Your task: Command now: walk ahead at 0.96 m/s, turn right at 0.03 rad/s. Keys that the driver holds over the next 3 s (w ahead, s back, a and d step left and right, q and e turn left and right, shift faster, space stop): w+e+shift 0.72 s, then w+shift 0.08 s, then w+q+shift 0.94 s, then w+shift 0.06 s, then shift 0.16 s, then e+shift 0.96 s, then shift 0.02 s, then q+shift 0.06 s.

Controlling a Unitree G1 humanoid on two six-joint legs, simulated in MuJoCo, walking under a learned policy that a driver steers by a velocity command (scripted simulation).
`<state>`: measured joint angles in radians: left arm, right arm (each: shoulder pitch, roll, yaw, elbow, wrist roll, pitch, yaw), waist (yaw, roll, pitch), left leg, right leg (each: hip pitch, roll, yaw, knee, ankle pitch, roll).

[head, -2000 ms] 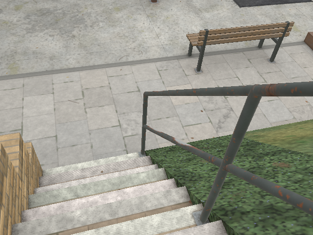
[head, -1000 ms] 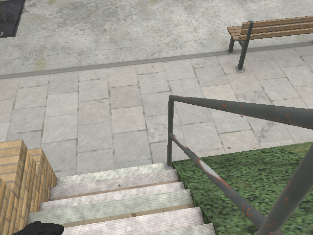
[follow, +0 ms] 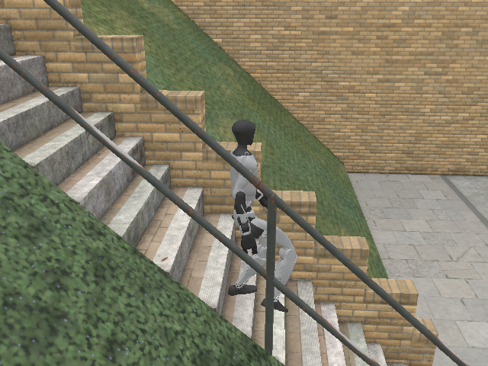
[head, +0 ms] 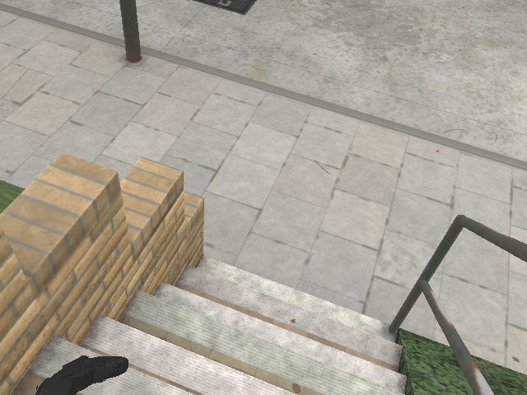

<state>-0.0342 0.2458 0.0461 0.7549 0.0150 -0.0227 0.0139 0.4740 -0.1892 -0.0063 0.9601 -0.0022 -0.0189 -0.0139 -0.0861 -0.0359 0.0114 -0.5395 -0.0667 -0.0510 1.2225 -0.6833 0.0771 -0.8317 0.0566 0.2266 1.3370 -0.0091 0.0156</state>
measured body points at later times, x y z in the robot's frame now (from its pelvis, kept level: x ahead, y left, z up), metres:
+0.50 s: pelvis +0.29 -0.01 -0.20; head +0.27 -0.04 +0.25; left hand +0.23 +0.23 -0.33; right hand +0.46 -0.24 -0.29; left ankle +0.51 +0.09 -0.87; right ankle +0.13 -0.05 -0.85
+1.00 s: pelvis +0.54 -0.14 -0.46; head +0.53 -0.12 -0.01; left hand +0.85 -0.09 -0.54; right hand +0.31 -0.28 -0.60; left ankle +0.48 +0.08 -1.01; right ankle +0.56 -0.31 -1.17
